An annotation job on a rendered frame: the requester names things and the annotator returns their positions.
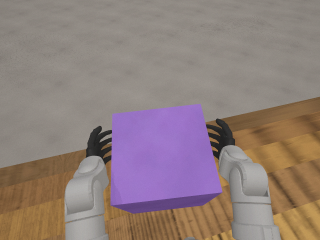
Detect right robot forearm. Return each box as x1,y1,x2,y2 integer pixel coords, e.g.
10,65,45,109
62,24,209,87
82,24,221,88
218,145,281,240

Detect robot left hand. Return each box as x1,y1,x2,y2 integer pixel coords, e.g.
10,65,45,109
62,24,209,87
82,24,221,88
86,126,112,164

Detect robot right hand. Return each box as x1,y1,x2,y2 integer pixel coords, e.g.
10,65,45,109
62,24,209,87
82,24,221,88
206,118,235,160

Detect left robot forearm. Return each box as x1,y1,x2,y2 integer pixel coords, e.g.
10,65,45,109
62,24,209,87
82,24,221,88
64,155,109,240

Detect carton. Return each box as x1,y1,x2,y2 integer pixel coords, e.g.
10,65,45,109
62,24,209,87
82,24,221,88
110,104,223,214

